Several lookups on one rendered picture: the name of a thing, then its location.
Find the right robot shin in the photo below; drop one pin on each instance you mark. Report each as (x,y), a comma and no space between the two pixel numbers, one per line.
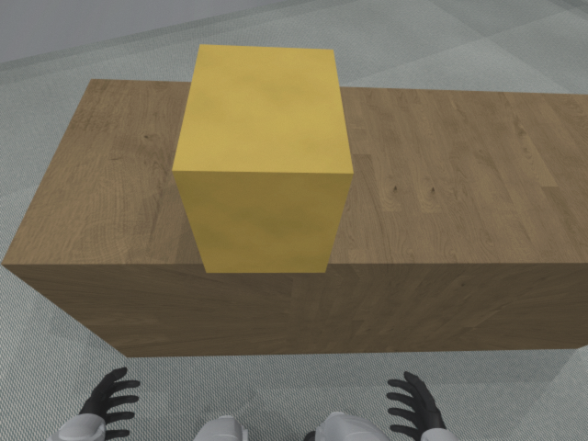
(333,414)

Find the left robot hand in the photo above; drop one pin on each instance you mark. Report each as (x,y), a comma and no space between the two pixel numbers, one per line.
(99,402)

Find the robot left forearm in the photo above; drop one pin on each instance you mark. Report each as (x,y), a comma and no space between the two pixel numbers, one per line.
(82,427)

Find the pedestal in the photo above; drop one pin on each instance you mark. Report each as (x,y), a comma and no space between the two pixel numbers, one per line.
(465,228)

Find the carton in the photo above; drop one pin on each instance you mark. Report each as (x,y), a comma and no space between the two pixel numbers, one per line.
(262,164)

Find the right robot thigh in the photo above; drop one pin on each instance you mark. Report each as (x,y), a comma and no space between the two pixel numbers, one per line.
(346,427)

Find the right robot hand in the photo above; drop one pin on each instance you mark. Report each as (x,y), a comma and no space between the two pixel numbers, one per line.
(425,416)

